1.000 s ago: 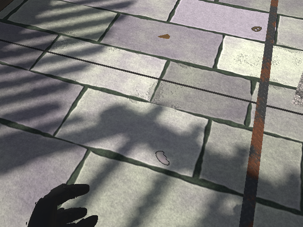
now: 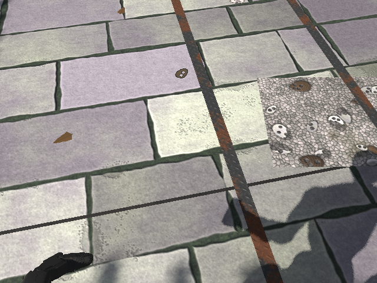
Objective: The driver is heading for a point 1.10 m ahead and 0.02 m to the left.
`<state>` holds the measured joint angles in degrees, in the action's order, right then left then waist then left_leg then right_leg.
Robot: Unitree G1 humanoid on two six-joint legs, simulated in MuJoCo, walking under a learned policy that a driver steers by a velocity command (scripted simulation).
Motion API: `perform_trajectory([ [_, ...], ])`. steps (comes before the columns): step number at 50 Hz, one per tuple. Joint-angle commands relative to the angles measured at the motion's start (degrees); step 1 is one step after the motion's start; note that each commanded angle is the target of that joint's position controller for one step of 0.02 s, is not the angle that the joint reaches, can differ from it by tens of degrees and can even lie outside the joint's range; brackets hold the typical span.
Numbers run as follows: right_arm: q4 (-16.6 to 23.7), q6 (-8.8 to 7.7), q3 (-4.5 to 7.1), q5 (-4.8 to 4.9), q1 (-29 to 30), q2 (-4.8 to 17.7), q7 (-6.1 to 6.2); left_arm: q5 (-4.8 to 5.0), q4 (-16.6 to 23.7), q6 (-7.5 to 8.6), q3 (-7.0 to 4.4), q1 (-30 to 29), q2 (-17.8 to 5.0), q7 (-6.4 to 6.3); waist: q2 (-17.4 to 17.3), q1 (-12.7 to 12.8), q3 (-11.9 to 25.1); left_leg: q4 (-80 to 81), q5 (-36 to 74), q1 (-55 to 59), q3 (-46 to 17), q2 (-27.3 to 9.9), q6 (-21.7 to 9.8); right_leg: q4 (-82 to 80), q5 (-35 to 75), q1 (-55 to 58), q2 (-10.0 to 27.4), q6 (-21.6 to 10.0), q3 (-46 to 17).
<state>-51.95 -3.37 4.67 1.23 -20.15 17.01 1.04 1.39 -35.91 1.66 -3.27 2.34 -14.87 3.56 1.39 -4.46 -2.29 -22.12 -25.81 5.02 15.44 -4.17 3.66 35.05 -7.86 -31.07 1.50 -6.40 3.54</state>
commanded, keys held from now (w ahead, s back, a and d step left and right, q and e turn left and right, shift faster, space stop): w+e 0.34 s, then w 0.46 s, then w+q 0.20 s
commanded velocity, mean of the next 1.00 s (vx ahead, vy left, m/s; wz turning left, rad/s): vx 0.50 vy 0.00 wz -0.29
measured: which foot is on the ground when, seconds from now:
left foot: down 0.00-0.02, up 0.04-0.50, down 0.52-1.00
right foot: down 0.00-0.54, up 0.56-1.00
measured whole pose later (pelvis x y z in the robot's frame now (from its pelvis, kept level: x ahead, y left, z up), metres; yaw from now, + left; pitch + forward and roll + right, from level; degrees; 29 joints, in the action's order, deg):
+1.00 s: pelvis +0.53 -0.10 +0.01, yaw -15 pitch +3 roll +2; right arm -48.6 -3.2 3.3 1.6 -25.3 16.3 -0.2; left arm 0.7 -37.0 5.6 -1.8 1.2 -14.4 1.9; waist 1.2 -6.5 -0.8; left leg -20.0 -21.5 -0.9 -2.5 1.1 0.3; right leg 26.9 -2.5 -27.0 1.7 -1.2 -2.2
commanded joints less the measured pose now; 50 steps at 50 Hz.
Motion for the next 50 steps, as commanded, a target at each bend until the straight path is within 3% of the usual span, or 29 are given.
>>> perform_trajectory([
  [1, 5.7, -0.46, 0.86, -1.78, 1.8, 7.5, 0.46, 0.26, -2.1, -0.61, -6.61, 23.2, -15.8, -2.12, 4.2, 13.5, 14.4, -38.7, 32.2, -23.9, -2.2, -6.5, -4.4, -3.2, 2.0, 40.6, 4.5, -7.5, -12.8],
  [2, 9.4, -2.54, -1.09, -2.03, -1.0, 2.0, -0.25, 0.19, 0.0, 0.18, -6.52, 19.4, -20.0, -2.02, 14.8, 7.1, 21.9, -56.9, -8.4, -45.4, -12.0, 5.7, -1.9, -13.5, -10.3, 54.4, 17.4, -18.8, -48.0],
  [3, 10.3, -4.67, -0.05, 0.14, 5.8, 7.5, -1.09, -0.33, 0.3, 0.92, -5.04, 21.1, -15.0, -1.54, 6.6, 11.7, 22.5, -60.1, -6.1, -51.6, -21.4, 3.4, -3.1, -18.7, -12.2, 53.8, 17.9, -16.9, -49.3],
  [4, 11.6, -5.43, 0.01, 1.5, 9.0, 7.9, -1.39, -0.63, -0.4, 1.64, -4.2, 19.3, -12.3, -1.45, 4.8, 10.8, 14.6, -57.7, -1.2, -54.2, -20.4, 1.2, -4.4, -18.4, -8.4, 47.4, 16.0, -14.4, -40.6],
  [5, 11.0, -5.55, -0.12, 0.49, 8.9, 7.3, -0.92, -0.39, 0.0, 2.07, -3.59, 15.5, -10.6, -1.4, -0.8, 7.7, 9.3, -52.3, 3.5, -51.0, -20.3, -1.3, -4.6, -18.4, -2.2, 37.6, 13.1, -12.2, -33.3],
  [6, 10.4, -5.11, 0.38, -0.97, 8.2, 7.8, -0.48, -0.63, 0.7, 2.21, -3.03, 11.8, -8.8, -1.53, -0.9, 5.3, 7.3, -47.4, 6.0, -46.5, -20.4, -3.1, -4.1, -18.9, 3.1, 30.5, 10.9, -10.8, -28.4],
  [7, 10.2, -4.28, 0.64, -1.36, 7.0, 8.0, -0.57, -1.14, 1.5, 2.21, -2.68, 9.7, -8.1, -1.72, 0.2, 3.6, 6.1, -45.4, 7.7, -42.9, -20.6, -3.9, -3.8, -20.3, 6.1, 25.5, 9.3, -10.4, -26.0],
  [10, 11.3, -2.58, 0.44, -2.21, 7.6, 5.9, -0.49, -0.85, 1.0, 2.71, -3.02, 10.5, -9.1, -2.53, 0.3, 2.7, 4.9, -39.1, 11.7, -40.7, -19.3, -3.1, -1.4, -22.4, 13.1, 19.3, 7.5, -11.2, -22.0],
  [13, 13.6, -2.38, -0.17, -2.42, 14.2, 4.2, -0.38, -0.53, -0.4, 2.47, -3.29, 13.6, -10.1, -3.69, 0.9, 4.8, 3.0, -27.8, 21.8, -42.4, -18.8, -1.3, 0.1, -22.3, 12.9, 18.1, 5.1, -9.4, -19.1],
  [16, 15.3, -2.89, -0.82, -1.87, 20.4, 2.9, -1.12, -0.13, -1.5, 1.92, -3.31, 16.2, -10.2, -4.24, 2.7, 7.4, 2.2, -15.5, 30.4, -38.9, -18.5, 1.5, 0.0, -21.2, 7.6, 17.4, 3.2, -6.9, -18.3],
  [20, 16.8, -3.89, -0.87, -1.12, 24.4, 3.7, -2.55, 0.09, -3.7, 1.62, -3.02, 19.8, -9.6, -4.47, 3.5, 9.4, 1.6, -8.4, 32.1, -37.1, -18.9, 2.7, -1.5, -17.9, 5.0, 22.3, 5.9, -6.2, -21.7],
  [23, 17.2, -4.49, -0.33, -1.09, 23.5, 5.0, -3.09, -0.26, -4.8, 1.09, -2.96, 20.6, -9.5, -4.67, 5.2, 8.6, 1.4, -5.9, 25.1, -35.5, -18.4, 3.2, -3.9, -14.1, 9.2, 27.7, 8.3, -5.3, -25.0],
  [25, 15.7, -4.87, 0.71, -1.36, 16.5, 6.6, -2.64, -0.31, -4.7, 0.8, -2.73, 19.1, -9.0, -4.54, 6.0, 4.6, 4.2, -2.3, 23.2, -25.6, -16.0, 4.9, -6.8, -7.5, 21.2, 28.6, 6.2, -3.7, -24.0],
  [26, 14.7, -5.11, 1.47, -2.18, 9.0, 8.7, -2.33, -0.79, -3.8, 0.93, -1.92, 18.0, -7.2, -4.29, 4.4, 1.0, 11.0, -4.5, 26.0, -12.4, -20.0, 0.0, -10.1, 3.2, 22.0, 24.5, 3.4, -1.9, -21.5],
  [27, 13.5, -4.95, 2.78, -2.98, 0.2, 13.3, -2.08, -0.58, -3.2, 1.45, -0.95, 23.1, -4.5, -4.34, -6.1, 0.2, 20.5, -5.8, 24.4, 9.6, -37.5, -11.4, -18.0, 22.5, 8.3, 7.2, -3.6, 2.3, -15.5],
  [28, 10.6, -4.2, 2.8, -1.5, -4.4, 11.8, -2.73, 0.19, -3.9, 1.99, -0.39, 26.8, -4.3, -4.39, -19.1, 0.2, 23.4, 1.8, 11.9, 17.2, -57.3, -18.9, -23.0, 36.4, -24.5, -6.6, -7.7, 4.7, -13.3],
  [29, 11.1, -3.87, 1.51, -0.17, -2.6, 7.7, -2.74, 0.84, -3.7, 2.28, -1.37, 22.3, -9.0, -4.21, -11.8, -0.8, 15.3, 4.3, 1.3, 12.0, -56.2, -17.7, -20.7, 41.0, -23.3, -13.0, -4.4, 4.5, -15.9],
  [30, 11.8, -3.26, 0.85, -0.55, 1.0, 5.9, -2.5, 0.72, -2.4, 2.33, -1.42, 16.3, -9.5, -4.07, -6.7, -0.5, 8.5, 5.5, 1.4, 4.3, -48.3, -15.5, -18.5, 41.2, -18.7, -13.9, -1.8, 4.5, -13.4],
  [31, 11.9, -2.85, 0.32, -1.15, 3.9, 5.0, -2.48, -0.2, -1.4, 2.53, -1.29, 12.7, -8.8, -3.89, -3.8, 1.0, 3.2, 7.6, 6.3, -3.8, -42.7, -12.9, -17.7, 37.4, -15.0, -13.2, 0.3, 4.5, -11.2],
  [32, 12.0, -2.91, -0.17, -1.61, 5.6, 3.9, -2.42, -0.92, -1.2, 2.54, -1.52, 12.0, -8.2, -3.79, -4.2, 2.7, 1.8, 9.0, 10.9, -8.2, -39.1, -11.0, -17.0, 33.4, -12.3, -10.9, 2.4, 4.5, -10.7],
  [34, 11.7, -3.13, -0.37, -1.65, 6.3, 3.6, -2.5, -0.72, -2.0, 2.26, -1.2, 14.2, -6.0, -3.54, -6.7, 4.4, 2.2, 11.2, 17.4, -12.6, -34.0, -8.3, -16.7, 29.1, -10.2, -6.4, 3.8, 5.0, -9.1],
  [36, 10.9, -3.41, 0.01, -1.12, 5.5, 5.2, -2.34, -1.0, -1.5, 2.1, -0.68, 12.8, -4.5, -3.58, -6.9, 4.5, 2.1, 12.8, 23.3, -13.9, -30.3, -8.1, -17.6, 24.0, -8.2, -6.6, 4.4, 6.0, -7.7],
  [38, 10.1, -3.2, 0.42, -0.86, 4.5, 6.8, -2.0, -1.35, -0.6, 2.38, -0.13, 9.2, -3.6, -3.55, -5.7, 3.6, 1.8, 13.8, 26.6, -13.9, -27.0, -7.7, -17.5, 16.8, -2.5, -6.8, 4.9, 6.6, -6.9],
  [42, 8.3, -2.24, 0.55, 0.04, 0.8, 7.9, -1.65, -1.07, 1.0, 3.21, 0.42, 1.2, -2.6, -2.85, -5.3, 0.7, 0.6, 13.3, 27.4, -14.7, -22.7, -5.6, -15.5, 2.5, 8.7, -1.7, 2.6, 7.3, -5.1],
  [45, 7.0, -1.32, 0.68, 0.44, -2.5, 8.6, -1.43, -0.5, 2.3, 3.92, 0.12, -3.0, -3.6, -2.05, -5.7, -0.3, -0.1, 11.1, 26.0, -12.3, -25.0, -7.2, -15.1, -2.8, 9.4, 0.3, 0.9, 7.2, -5.3],
  [47, 6.8, -0.71, 0.92, 0.58, -2.7, 9.2, -1.09, -0.36, 2.7, 4.5, -0.45, -3.1, -5.0, -1.61, -6.5, 0.9, 0.2, 8.7, 25.0, -10.2, -27.5, -8.6, -14.0, -6.0, 6.5, 2.7, 0.4, 6.3, -6.1],
  [49, 6.9, -0.17, 1.0, 0.55, -1.7, 9.5, -0.77, -0.43, 1.3, 4.92, -1.52, 2.2, -7.0, -1.78, -6.9, 4.8, 2.6, 3.0, 29.4, -10.6, -27.5, -7.8, -12.2, -9.4, 4.5, 12.1, -0.6, 4.6, -5.0],
  [50, 7.1, -0.2, 0.38, 0.15, -1.7, 7.8, -0.77, -0.94, -0.5, 5.02, -2.74, 9.0, -9.5, -2.32, -6.0, 8.0, 7.2, -5.6, 32.4, -13.6, -25.3, -4.6, -10.4, -9.6, 4.5, 23.1, 0.6, 2.9, -5.5],
])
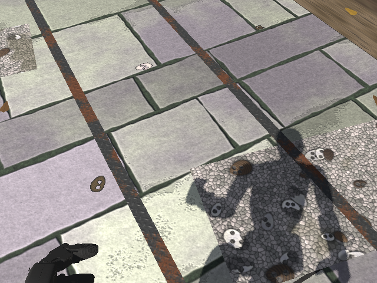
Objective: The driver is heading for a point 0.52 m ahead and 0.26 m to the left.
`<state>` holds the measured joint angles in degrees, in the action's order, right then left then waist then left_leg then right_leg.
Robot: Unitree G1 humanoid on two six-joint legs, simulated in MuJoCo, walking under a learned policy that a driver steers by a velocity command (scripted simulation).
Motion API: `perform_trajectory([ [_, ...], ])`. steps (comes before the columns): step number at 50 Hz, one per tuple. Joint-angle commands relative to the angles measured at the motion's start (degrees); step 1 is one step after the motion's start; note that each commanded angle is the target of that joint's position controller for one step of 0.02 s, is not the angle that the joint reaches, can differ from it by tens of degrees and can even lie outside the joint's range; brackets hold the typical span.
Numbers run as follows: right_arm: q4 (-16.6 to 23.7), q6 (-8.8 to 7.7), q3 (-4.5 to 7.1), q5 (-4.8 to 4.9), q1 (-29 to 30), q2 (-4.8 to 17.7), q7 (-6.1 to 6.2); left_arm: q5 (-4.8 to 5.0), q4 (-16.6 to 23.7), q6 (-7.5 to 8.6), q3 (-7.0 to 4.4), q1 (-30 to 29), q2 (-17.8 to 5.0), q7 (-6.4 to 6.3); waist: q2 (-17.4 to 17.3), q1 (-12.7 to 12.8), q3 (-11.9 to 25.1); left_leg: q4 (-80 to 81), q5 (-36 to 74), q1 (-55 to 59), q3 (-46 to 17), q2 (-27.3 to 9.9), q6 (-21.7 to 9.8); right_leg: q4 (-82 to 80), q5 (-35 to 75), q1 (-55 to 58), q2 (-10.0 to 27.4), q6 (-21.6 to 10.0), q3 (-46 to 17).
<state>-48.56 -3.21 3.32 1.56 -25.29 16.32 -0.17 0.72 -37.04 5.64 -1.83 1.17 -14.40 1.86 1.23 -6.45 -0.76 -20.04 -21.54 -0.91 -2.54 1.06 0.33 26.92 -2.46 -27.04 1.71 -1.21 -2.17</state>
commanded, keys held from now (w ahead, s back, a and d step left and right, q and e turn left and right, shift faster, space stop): w+q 0.72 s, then no key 0.28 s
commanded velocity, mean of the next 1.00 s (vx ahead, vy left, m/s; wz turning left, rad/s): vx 0.44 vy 0.00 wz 0.46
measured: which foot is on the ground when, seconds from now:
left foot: down 0.00-0.02, up 0.04-0.50, down 0.52-1.00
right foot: up 0.00-0.00, down 0.02-0.54, up 0.56-0.96, down 0.98-1.00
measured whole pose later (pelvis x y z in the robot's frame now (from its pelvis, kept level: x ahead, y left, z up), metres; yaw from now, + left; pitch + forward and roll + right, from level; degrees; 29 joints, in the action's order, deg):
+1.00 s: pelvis +0.49 +0.12 -0.01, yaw +30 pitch +1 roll +1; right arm -41.5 -1.3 3.8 0.1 -18.0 16.8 1.2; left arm -1.7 -42.1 6.1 -2.2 3.7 -15.5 1.8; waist 1.5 -3.2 -1.2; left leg -30.2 -23.9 -6.6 -7.4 6.2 -3.2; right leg 26.8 2.5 -27.1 -0.1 -0.9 -1.3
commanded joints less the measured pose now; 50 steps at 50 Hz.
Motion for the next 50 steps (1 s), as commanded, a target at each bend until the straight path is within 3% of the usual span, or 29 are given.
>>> perform_trajectory([
  [1, 5.7, -0.61, 0.24, -1.59, 4.4, 4.6, 0.41, -1.43, -0.4, 0.95, -5.33, 20.3, -14.2, -1.37, 0.7, 14.3, 14.7, -25.3, 16.2, -18.0, -4.1, -5.6, -4.5, 0.6, 0.2, 35.2, 11.5, -6.2, -10.4],
  [2, 7.1, -1.55, -1.18, -0.47, -3.1, -0.3, 0.49, -1.77, -1.8, 0.09, -6.06, 23.4, -17.8, -1.21, 16.8, 11.1, 21.6, -43.1, -11.5, -37.4, -0.2, 0.9, -1.6, -4.3, -10.4, 49.9, 23.5, -14.2, -33.1],
  [3, 6.0, -1.8, 0.23, 0.83, -1.2, 5.6, 0.58, -1.2, -1.8, -0.1, -4.85, 23.2, -12.4, -1.11, 11.7, 12.8, 18.3, -50.8, -11.6, -43.3, -5.0, -1.7, -1.3, -7.9, -19.3, 46.4, 22.0, -13.9, -36.3],
  [4, 7.0, -1.69, 1.13, 1.14, 3.6, 8.1, 0.52, -0.68, -1.8, -0.09, -3.91, 20.2, -9.7, -1.22, 8.2, 12.7, 10.9, -52.4, -6.5, -45.7, -4.6, -3.8, -1.5, -8.9, -18.5, 40.1, 20.1, -11.7, -27.6],
  [5, 7.3, -1.38, 1.21, 0.63, 5.8, 7.6, 0.64, -0.85, -1.7, -0.04, -3.25, 16.5, -8.1, -1.15, 5.1, 11.0, 7.4, -51.1, -2.0, -43.8, -3.6, -5.7, -1.2, -10.4, -13.9, 33.4, 17.6, -10.4, -21.5],
  [6, 7.7, -0.92, 1.4, 0.06, 7.1, 7.0, 0.58, -1.01, -2.0, 0.02, -2.8, 13.6, -6.4, -0.98, 5.1, 9.5, 4.2, -48.9, 1.0, -42.3, -3.5, -7.0, -0.9, -12.4, -10.0, 28.0, 15.7, -10.0, -16.8],
  [7, 7.7, -0.2, 1.5, 0.08, 6.6, 6.0, 0.37, -1.39, -2.3, 0.29, -2.63, 11.8, -5.7, -0.96, 6.0, 7.8, 2.6, -47.5, 3.1, -39.5, -3.7, -8.2, -0.7, -14.4, -7.2, 23.8, 14.3, -9.5, -12.8],
  [9, 8.1, 0.99, 1.27, 0.23, 6.6, 3.9, 0.11, -1.36, -3.1, 1.02, -3.05, 10.4, -6.0, -1.04, 5.3, 6.4, 1.1, -46.1, 5.5, -37.5, -3.1, -8.8, -0.1, -17.3, -2.1, 19.8, 13.9, -10.0, -7.7],
  [12, 9.9, 1.73, 1.17, -0.3, 9.4, 3.1, 0.0, -1.44, -4.8, 1.52, -3.82, 10.7, -7.8, -1.49, 2.7, 6.1, -0.5, -40.7, 11.4, -39.9, -3.6, -9.1, 0.8, -19.0, 3.6, 19.7, 14.2, -10.5, -1.7],
  [17, 12.6, 1.15, 0.34, -0.34, 17.9, 1.8, -1.79, -1.02, -6.7, 0.67, -4.5, 12.6, -10.4, -2.23, 1.2, 9.1, -2.7, -25.0, 23.2, -37.6, 0.4, -8.0, -0.3, -19.3, 5.6, 21.7, 13.0, -8.6, 7.5],
  [22, 16.5, 1.37, 0.58, -0.3, 24.1, 3.0, -3.18, 0.48, -8.8, -1.06, -5.41, 15.7, -12.9, -2.28, 1.4, 10.3, -4.5, -17.8, 16.8, -37.7, 4.3, -6.2, -3.6, -15.1, 11.8, 30.1, 15.5, -6.6, 11.0],
  [24, 16.9, 1.7, 1.61, -0.53, 21.4, 4.9, -3.27, 0.98, -8.8, -1.81, -5.92, 15.2, -14.8, -2.56, 3.4, 7.7, -1.3, -17.2, 10.9, -31.0, 7.7, -2.5, -5.9, -7.1, 30.7, 31.9, 15.3, -5.3, 13.0],
  [25, 15.7, 1.88, 2.78, -0.48, 15.4, 6.7, -3.09, 1.25, -8.7, -2.31, -6.02, 14.5, -15.3, -2.71, 3.5, 4.0, 2.3, -15.6, 10.1, -22.9, 9.5, 0.3, -7.5, 1.8, 38.5, 31.1, 14.2, -4.3, 14.4],
  [26, 13.0, 2.16, 4.74, -0.29, 5.8, 10.1, -2.36, 1.21, -8.4, -2.48, -5.48, 14.6, -14.1, -2.91, 1.9, -0.9, 7.4, -12.6, 13.5, -8.2, 9.3, 2.9, -9.6, 14.7, 37.0, 25.0, 11.8, -2.3, 15.9],
  [27, 11.7, 2.8, 6.41, 0.04, -1.3, 15.6, -1.01, -1.15, -7.1, -2.03, -3.85, 16.4, -9.7, -2.87, -8.5, -2.1, 12.3, -12.0, 16.7, 8.7, -7.3, -7.6, -13.6, 34.1, 7.9, 8.6, 8.3, 0.6, 16.1],
  [28, 13.8, 1.94, 6.2, 0.06, 2.8, 19.2, -1.25, -1.5, -3.8, -0.22, -1.94, 19.0, -4.7, -2.16, -19.0, 4.0, 19.6, -1.1, 2.6, 22.6, -41.5, -19.6, -25.0, 51.9, -31.5, -12.8, -3.9, 3.3, 5.6],
  [29, 14.5, 1.07, 4.65, -0.23, 2.0, 13.8, -1.91, 0.54, -3.3, 1.58, -3.07, 12.3, -10.6, -1.39, -9.4, -0.6, 20.1, 4.0, -1.2, 21.9, -42.4, -20.1, -22.6, 54.4, -29.2, -18.7, -1.2, 2.0, -3.5],
  [30, 13.9, 0.32, 3.87, -0.68, 3.2, 11.4, -1.97, 1.94, -1.9, 2.38, -3.13, 8.8, -11.1, -1.08, -7.6, 0.0, 12.5, 3.9, 1.7, 15.7, -34.5, -18.4, -20.3, 52.0, -24.5, -21.1, 0.8, 0.7, -2.7],
  [31, 14.1, -0.07, 3.4, -0.67, 6.6, 10.0, -1.96, 0.97, -2.3, 2.62, -2.84, 8.7, -10.0, -1.55, -2.1, 3.0, 7.5, 3.7, 8.2, 6.8, -27.9, -15.9, -18.5, 46.7, -20.2, -18.4, 3.3, 0.5, -2.6],
  [32, 14.6, -0.18, 2.82, -0.93, 10.0, 8.1, -1.69, -0.51, -2.9, 2.32, -3.21, 9.2, -10.4, -1.97, -2.2, 5.1, 5.6, 4.1, 14.4, 0.2, -22.9, -13.8, -17.3, 41.6, -17.7, -14.3, 5.0, 0.8, -2.8],
  [33, 15.6, -0.21, 2.51, -1.55, 11.8, 7.5, -1.4, -0.88, -3.2, 1.63, -3.42, 10.4, -10.6, -1.89, -3.7, 6.8, 4.7, 5.2, 18.3, -4.4, -20.8, -12.5, -17.1, 39.7, -16.0, -10.7, 5.7, 1.2, -3.1],
  [35, 15.5, -0.5, 2.62, -1.43, 12.2, 8.0, -0.9, -1.45, -3.4, 0.47, -3.31, 11.1, -9.4, -1.91, -3.5, 7.7, 4.1, 6.7, 23.9, -8.8, -17.9, -11.3, -17.7, 35.7, -14.1, -8.4, 5.3, 2.8, -2.1],
  [37, 14.8, -0.61, 2.85, -1.37, 11.3, 9.0, -0.1, -1.78, -2.7, -0.21, -2.86, 8.7, -8.0, -2.11, -3.2, 7.5, 2.3, 7.0, 31.1, -11.3, -14.0, -10.2, -17.4, 29.7, -9.7, -8.9, 4.3, 4.6, -1.0],
  [39, 13.7, -0.2, 2.89, -1.31, 10.7, 9.2, 0.67, -1.97, -2.2, -0.26, -2.13, 5.4, -6.4, -2.0, -3.9, 6.5, 1.5, 5.0, 39.9, -13.1, -8.5, -7.5, -14.8, 20.4, -2.4, -6.5, 2.8, 5.4, 0.2],
  [42, 11.8, 0.69, 2.79, -1.02, 7.5, 9.0, 1.34, -1.47, -1.6, 0.27, -1.4, 1.0, -5.2, -1.02, -5.8, 3.7, 3.1, 2.7, 39.0, -13.3, -6.1, -5.9, -11.6, 9.8, 10.0, -0.3, -0.4, 4.8, 1.5],
  [45, 10.3, 1.1, 2.45, -1.06, 6.3, 8.2, 1.44, -1.33, -1.0, 0.46, -1.83, -0.7, -6.7, -0.25, -6.7, 3.1, 3.1, -0.6, 36.1, -8.5, -9.4, -8.3, -10.9, 4.8, 9.6, -0.1, -1.0, 3.0, -0.1],
  [48, 9.8, 1.35, 2.14, -1.22, 8.0, 7.2, 1.53, -2.08, -2.0, 1.07, -2.74, 3.1, -8.4, 0.04, -7.4, 5.8, 4.0, -7.6, 36.6, -4.6, -12.4, -9.1, -9.3, -0.5, 7.1, 3.9, -1.3, -0.1, -0.1],
  [49, 10.0, 1.34, 1.82, -1.31, 8.4, 6.2, 1.52, -2.63, -2.8, 1.41, -3.01, 5.9, -9.1, -0.17, -6.1, 7.2, 5.3, -12.2, 36.9, -5.3, -11.4, -6.3, -7.5, -3.7, 16.2, 9.8, -0.5, -1.3, 0.2],
  [50, 11.0, 1.01, 1.08, -2.38, 6.1, 4.1, 1.42, -3.7, -2.3, 1.7, -3.38, 8.1, -12.1, -0.52, -0.6, 6.5, 11.1, -21.3, 26.2, -10.5, -9.8, -2.0, -4.9, 0.3, 38.1, 21.9, 7.1, -4.6, -6.2],
])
